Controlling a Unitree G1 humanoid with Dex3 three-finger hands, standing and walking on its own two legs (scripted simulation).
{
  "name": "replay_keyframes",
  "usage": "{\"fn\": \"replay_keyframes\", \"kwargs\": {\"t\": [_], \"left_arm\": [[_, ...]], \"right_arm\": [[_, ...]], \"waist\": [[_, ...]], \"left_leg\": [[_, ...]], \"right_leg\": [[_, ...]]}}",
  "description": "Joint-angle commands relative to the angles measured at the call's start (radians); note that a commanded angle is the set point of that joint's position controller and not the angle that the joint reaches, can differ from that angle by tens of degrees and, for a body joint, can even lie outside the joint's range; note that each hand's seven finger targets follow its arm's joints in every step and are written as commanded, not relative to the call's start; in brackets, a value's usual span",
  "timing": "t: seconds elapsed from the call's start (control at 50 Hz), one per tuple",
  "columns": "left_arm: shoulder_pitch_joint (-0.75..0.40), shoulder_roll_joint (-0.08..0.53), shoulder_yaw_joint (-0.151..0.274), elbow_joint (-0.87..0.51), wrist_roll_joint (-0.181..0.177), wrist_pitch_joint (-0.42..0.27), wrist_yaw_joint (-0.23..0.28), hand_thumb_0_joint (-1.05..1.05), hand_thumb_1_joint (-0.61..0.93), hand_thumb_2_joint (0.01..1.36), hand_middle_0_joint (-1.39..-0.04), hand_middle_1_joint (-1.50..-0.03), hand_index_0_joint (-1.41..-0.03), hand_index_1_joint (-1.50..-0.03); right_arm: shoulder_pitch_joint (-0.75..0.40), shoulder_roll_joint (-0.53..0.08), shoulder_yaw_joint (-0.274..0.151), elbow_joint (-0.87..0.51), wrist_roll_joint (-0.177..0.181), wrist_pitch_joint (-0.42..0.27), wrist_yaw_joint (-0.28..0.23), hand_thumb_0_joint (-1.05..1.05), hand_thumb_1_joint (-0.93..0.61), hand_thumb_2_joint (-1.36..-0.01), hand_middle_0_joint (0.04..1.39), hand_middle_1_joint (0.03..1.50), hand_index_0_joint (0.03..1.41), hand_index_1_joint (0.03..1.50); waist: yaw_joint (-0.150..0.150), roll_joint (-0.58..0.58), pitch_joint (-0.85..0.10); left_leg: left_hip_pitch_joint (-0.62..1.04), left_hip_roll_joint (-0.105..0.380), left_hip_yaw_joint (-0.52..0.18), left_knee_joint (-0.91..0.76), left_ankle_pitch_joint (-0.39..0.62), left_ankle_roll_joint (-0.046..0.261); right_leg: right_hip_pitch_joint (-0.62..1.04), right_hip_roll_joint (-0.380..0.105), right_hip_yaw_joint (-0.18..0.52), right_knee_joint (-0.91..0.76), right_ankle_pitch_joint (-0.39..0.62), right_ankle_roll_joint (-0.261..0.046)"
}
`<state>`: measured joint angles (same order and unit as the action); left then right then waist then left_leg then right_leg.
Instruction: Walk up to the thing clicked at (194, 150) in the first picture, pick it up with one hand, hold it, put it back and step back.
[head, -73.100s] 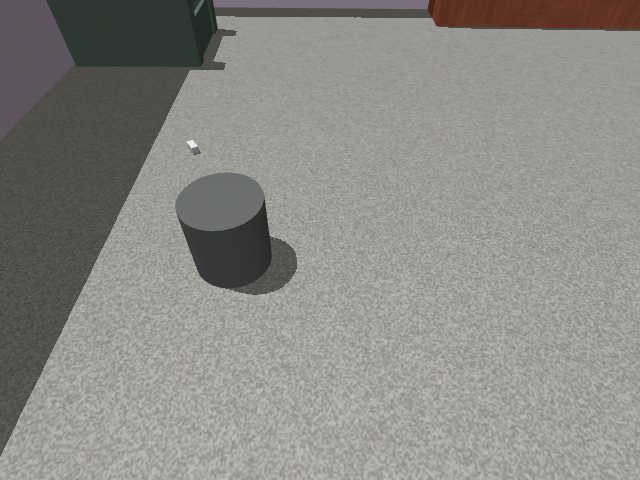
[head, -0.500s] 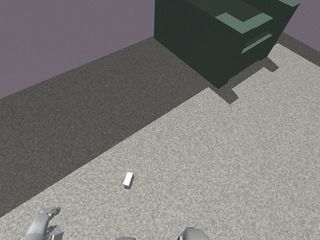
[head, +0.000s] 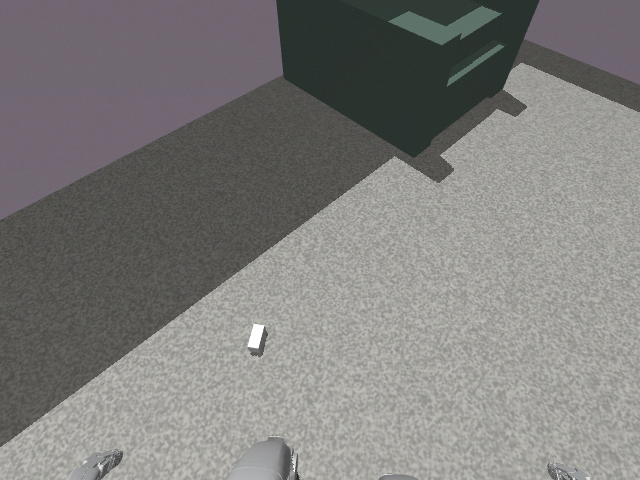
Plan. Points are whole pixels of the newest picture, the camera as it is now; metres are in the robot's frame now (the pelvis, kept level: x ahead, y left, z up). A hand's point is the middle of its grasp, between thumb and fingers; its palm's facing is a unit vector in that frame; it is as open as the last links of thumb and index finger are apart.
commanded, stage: step back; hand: left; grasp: from above
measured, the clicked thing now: (257, 338) +0.56 +0.25 -0.73
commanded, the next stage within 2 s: none
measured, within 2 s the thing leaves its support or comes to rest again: neither
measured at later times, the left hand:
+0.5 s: hand out of the picture -0.04 +0.27 -0.14, palm faces +0.05 -0.93 -0.37, open 7.3 cm
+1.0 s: hand out of the picture -0.22 +0.23 -0.14, palm faces +0.08 -0.91 -0.42, open 7.4 cm
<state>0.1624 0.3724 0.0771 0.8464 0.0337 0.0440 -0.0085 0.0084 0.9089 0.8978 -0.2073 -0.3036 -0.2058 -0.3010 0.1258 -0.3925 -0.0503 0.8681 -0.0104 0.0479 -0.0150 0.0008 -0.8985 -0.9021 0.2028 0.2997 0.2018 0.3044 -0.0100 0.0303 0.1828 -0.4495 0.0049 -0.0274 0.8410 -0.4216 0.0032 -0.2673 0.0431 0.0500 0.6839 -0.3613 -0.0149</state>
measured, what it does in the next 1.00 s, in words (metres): walks backwards: left foot, then right foot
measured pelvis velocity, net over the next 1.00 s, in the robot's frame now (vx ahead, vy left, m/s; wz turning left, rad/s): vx -0.33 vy -0.05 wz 0.10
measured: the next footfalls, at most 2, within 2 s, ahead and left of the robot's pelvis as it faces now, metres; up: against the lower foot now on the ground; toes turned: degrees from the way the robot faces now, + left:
left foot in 0.26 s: -0.07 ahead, +0.11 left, +0.00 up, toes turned +2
right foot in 0.64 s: -0.19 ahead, -0.18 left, +0.00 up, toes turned +4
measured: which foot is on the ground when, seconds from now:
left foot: up 0.00-0.24, down 0.26-0.66, up 0.68-0.94, down 0.96-1.00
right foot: down 0.00-0.28, up 0.30-0.62, down 0.64-0.98, up 1.00-1.00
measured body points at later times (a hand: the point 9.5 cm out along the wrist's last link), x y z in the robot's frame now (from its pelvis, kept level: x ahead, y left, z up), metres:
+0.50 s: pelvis -0.15 -0.01 +0.01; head -0.09 +0.02 +0.46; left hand -0.05 +0.31 -0.11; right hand -0.04 -0.32 -0.09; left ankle -0.11 +0.11 -0.72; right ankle -0.17 -0.17 -0.63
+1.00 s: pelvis -0.33 -0.05 +0.00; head -0.26 -0.04 +0.44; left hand -0.22 +0.28 -0.11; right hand -0.22 -0.36 -0.13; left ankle -0.34 +0.06 -0.72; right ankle -0.23 -0.18 -0.72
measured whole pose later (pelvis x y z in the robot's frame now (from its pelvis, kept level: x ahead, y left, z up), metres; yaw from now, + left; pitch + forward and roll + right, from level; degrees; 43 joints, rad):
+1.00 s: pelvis -0.33 -0.05 +0.00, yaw +6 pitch -3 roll +2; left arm 0.10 0.40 0.06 0.77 0.02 0.05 0.02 0.01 0.90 0.90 -0.21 -0.30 -0.21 -0.30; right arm 0.20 -0.38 -0.05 0.89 -0.03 0.05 -0.01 0.00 -0.90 -0.90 0.20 0.30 0.20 0.30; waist 0.01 -0.04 0.20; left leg -0.25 -0.07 -0.01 0.67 -0.37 0.02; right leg -0.44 -0.07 0.02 0.74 -0.26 0.01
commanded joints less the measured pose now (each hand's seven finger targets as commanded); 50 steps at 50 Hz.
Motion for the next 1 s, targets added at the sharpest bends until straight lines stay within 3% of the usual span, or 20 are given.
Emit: {"fn": "replay_keyframes", "kwargs": {"t": [0.0,0.06,0.16,0.22,0.24,0.26,0.28,0.34,0.5,0.6,0.62,0.64,0.66,0.72,0.78,0.84,0.92,0.94,0.96,0.98], "left_arm": [[-0.115,0.255,0.066,-0.145,-0.005,-0.035,0.029,0.000,0.900,0.900,-0.200,-0.300,-0.200,-0.300],[-0.096,0.224,0.067,-0.157,0.001,-0.029,0.032,0.000,0.900,0.900,-0.200,-0.300,-0.200,-0.300],[-0.026,0.238,0.064,-0.167,0.005,-0.015,0.038,0.000,0.900,0.900,-0.200,-0.300,-0.200,-0.300],[-0.028,0.234,0.046,-0.173,-0.012,0.003,0.025,0.000,0.900,0.900,-0.200,-0.300,-0.200,-0.300],[0.002,0.203,0.037,-0.175,-0.014,0.006,0.021,0.000,0.900,0.900,-0.200,-0.300,-0.200,-0.300],[-0.023,0.179,0.035,-0.189,-0.018,0.001,0.023,0.000,0.900,0.900,-0.200,-0.300,-0.200,-0.300],[-0.117,0.221,0.060,-0.194,-0.002,-0.001,0.041,0.000,0.900,0.900,-0.200,-0.300,-0.200,-0.300],[-0.014,0.192,0.058,-0.131,-0.030,0.005,0.040,0.000,0.900,0.900,-0.200,-0.300,-0.200,-0.300],[-0.002,0.185,0.060,-0.136,-0.012,-0.006,0.027,0.000,0.900,0.900,-0.200,-0.300,-0.200,-0.300],[0.158,0.183,0.066,-0.036,-0.003,-0.020,0.015,0.000,0.900,0.900,-0.200,-0.300,-0.200,-0.300],[0.164,0.222,0.075,-0.044,0.009,-0.028,0.015,0.000,0.900,0.900,-0.200,-0.300,-0.200,-0.300],[0.146,0.324,0.101,-0.065,0.012,-0.030,0.012,0.000,0.900,0.900,-0.200,-0.300,-0.200,-0.300],[0.055,0.407,0.112,-0.103,0.015,-0.029,0.016,0.000,0.900,0.900,-0.200,-0.300,-0.200,-0.300],[-0.133,0.278,0.072,-0.141,0.005,-0.035,0.032,0.000,0.900,0.900,-0.200,-0.300,-0.200,-0.300],[-0.064,0.242,0.067,-0.141,0.013,-0.031,0.036,0.000,0.900,0.900,-0.200,-0.300,-0.200,-0.300],[-0.015,0.254,0.068,-0.137,0.015,-0.023,0.048,0.000,0.900,0.900,-0.200,-0.300,-0.200,-0.300],[-0.022,0.263,0.051,-0.141,-0.012,-0.003,0.040,0.000,0.900,0.900,-0.200,-0.300,-0.200,-0.300],[-0.009,0.235,0.037,-0.149,-0.012,0.001,0.038,0.000,0.900,0.900,-0.200,-0.300,-0.200,-0.300],[0.014,0.195,0.026,-0.153,-0.015,0.000,0.036,0.000,0.900,0.900,-0.200,-0.300,-0.200,-0.300],[-0.087,0.220,0.043,-0.167,-0.021,0.000,0.053,0.000,0.900,0.900,-0.200,-0.300,-0.200,-0.300]], "right_arm": [[0.072,-0.201,-0.059,-0.052,0.015,-0.018,-0.013,0.000,-0.900,-0.900,0.200,0.300,0.200,0.300],[0.113,-0.198,-0.043,-0.038,0.017,-0.030,-0.017,0.000,-0.900,-0.900,0.200,0.300,0.200,0.300],[0.105,-0.178,-0.039,-0.065,0.000,-0.037,-0.016,0.000,-0.900,-0.900,0.200,0.300,0.200,0.300],[0.186,-0.176,-0.056,-0.027,-0.012,-0.050,-0.007,0.000,-0.900,-0.900,0.200,0.300,0.200,0.300],[0.160,-0.229,-0.072,-0.041,-0.027,-0.054,-0.006,0.000,-0.900,-0.900,0.200,0.300,0.200,0.300],[0.103,-0.340,-0.092,-0.064,-0.033,-0.053,0.000,0.000,-0.900,-0.900,0.200,0.300,0.200,0.300],[0.101,-0.376,-0.099,-0.077,-0.027,-0.056,0.002,0.000,-0.900,-0.900,0.200,0.300,0.200,0.300],[-0.008,-0.262,-0.065,-0.083,-0.028,-0.065,-0.016,0.000,-0.900,-0.900,0.200,0.300,0.200,0.300],[0.080,-0.250,-0.077,-0.110,-0.021,-0.052,-0.023,0.000,-0.900,-0.900,0.200,0.300,0.200,0.300],[-0.008,-0.263,-0.072,-0.137,-0.010,-0.021,-0.009,0.000,-0.900,-0.900,0.200,0.300,0.200,0.300],[0.010,-0.233,-0.064,-0.141,-0.005,-0.017,-0.006,0.000,-0.900,-0.900,0.200,0.300,0.200,0.300],[-0.014,-0.165,-0.050,-0.166,0.005,-0.019,-0.009,0.000,-0.900,-0.900,0.200,0.300,0.200,0.300],[-0.042,-0.187,-0.062,-0.159,0.000,-0.012,-0.027,0.000,-0.900,-0.900,0.200,0.300,0.200,0.300],[0.068,-0.206,-0.062,-0.090,0.015,-0.014,-0.024,0.000,-0.900,-0.900,0.200,0.300,0.200,0.300],[0.087,-0.195,-0.048,-0.082,0.009,-0.024,-0.022,0.000,-0.900,-0.900,0.200,0.300,0.200,0.300],[0.060,-0.177,-0.045,-0.103,-0.003,-0.027,-0.020,0.000,-0.900,-0.900,0.200,0.300,0.200,0.300],[0.167,-0.167,-0.056,-0.051,-0.014,-0.032,-0.011,0.000,-0.900,-0.900,0.200,0.300,0.200,0.300],[0.170,-0.196,-0.067,-0.048,-0.022,-0.035,-0.011,0.000,-0.900,-0.900,0.200,0.300,0.200,0.300],[0.138,-0.277,-0.087,-0.062,-0.039,-0.035,-0.007,0.000,-0.900,-0.900,0.200,0.300,0.200,0.300],[0.092,-0.374,-0.099,-0.083,-0.031,-0.030,0.005,0.000,-0.900,-0.900,0.200,0.300,0.200,0.300]], "waist": [[-0.016,-0.148,-0.110],[0.005,-0.188,-0.155],[0.037,-0.243,-0.216],[-0.003,-0.170,-0.239],[0.010,-0.040,-0.242],[0.008,0.192,-0.201],[-0.062,0.198,-0.171],[0.044,0.051,-0.182],[-0.026,0.128,-0.225],[0.045,0.164,-0.278],[0.046,0.073,-0.269],[0.059,-0.210,-0.217],[0.085,-0.334,-0.174],[-0.030,-0.150,-0.105],[0.021,-0.194,-0.148],[0.057,-0.233,-0.184],[0.010,-0.221,-0.255],[0.012,-0.160,-0.256],[0.023,0.063,-0.253],[-0.034,0.226,-0.228]], "left_leg": [[0.029,-0.118,-0.145,0.399,-0.084,-0.007],[0.019,-0.121,-0.093,0.342,-0.079,-0.026],[0.053,-0.027,-0.031,-0.106,-0.097,-0.012],[0.262,-0.034,0.022,-0.444,0.215,0.017],[0.336,0.103,-0.189,-0.474,0.236,0.064],[0.318,0.330,-0.465,-0.529,0.366,0.181],[0.147,0.430,-0.556,-0.542,0.466,0.303],[0.225,0.253,-0.248,-0.419,0.683,0.210],[0.384,0.265,-0.213,-0.343,0.678,0.259],[0.155,0.194,-0.158,-0.266,0.404,0.139],[0.038,0.127,-0.145,-0.196,0.240,0.090],[-0.143,-0.071,-0.080,0.009,-0.046,0.018],[-0.055,-0.091,-0.106,0.276,-0.209,-0.004],[-0.024,-0.120,-0.156,0.417,-0.048,-0.006],[-0.026,-0.117,-0.103,0.315,-0.066,-0.023],[-0.011,-0.057,-0.052,0.058,-0.126,-0.022],[0.201,-0.046,0.042,-0.393,0.129,0.012],[0.272,0.018,-0.066,-0.438,0.207,0.038],[0.354,0.231,-0.351,-0.466,0.354,0.126],[0.165,0.393,-0.503,-0.522,0.468,0.278]], "right_leg": [[-0.130,-0.294,0.292,-0.325,0.340,-0.233],[-0.012,-0.241,0.183,-0.257,0.426,-0.201],[0.189,-0.280,0.211,-0.184,0.519,-0.191],[0.073,-0.216,0.159,-0.094,0.381,-0.116],[-0.078,-0.140,0.119,-0.014,0.207,-0.056],[-0.256,0.035,-0.013,0.157,-0.141,-0.002],[-0.189,0.035,0.088,0.375,-0.310,0.016],[-0.237,0.081,0.183,0.601,-0.162,-0.009],[-0.196,0.017,0.067,0.287,-0.176,0.050],[0.135,0.001,-0.049,-0.220,0.093,-0.009],[0.187,-0.064,0.083,-0.246,0.083,-0.036],[0.143,-0.288,0.403,-0.324,0.099,-0.132],[-0.128,-0.472,0.570,-0.398,0.134,-0.294],[-0.170,-0.286,0.229,-0.274,0.311,-0.192],[-0.020,-0.244,0.159,-0.215,0.399,-0.178],[0.126,-0.300,0.189,-0.179,0.498,-0.190],[0.117,-0.255,0.157,-0.065,0.482,-0.130],[0.016,-0.223,0.145,-0.026,0.362,-0.080],[-0.189,-0.098,0.043,0.144,0.091,-0.021],[-0.176,0.011,-0.007,0.350,-0.302,0.010]]}}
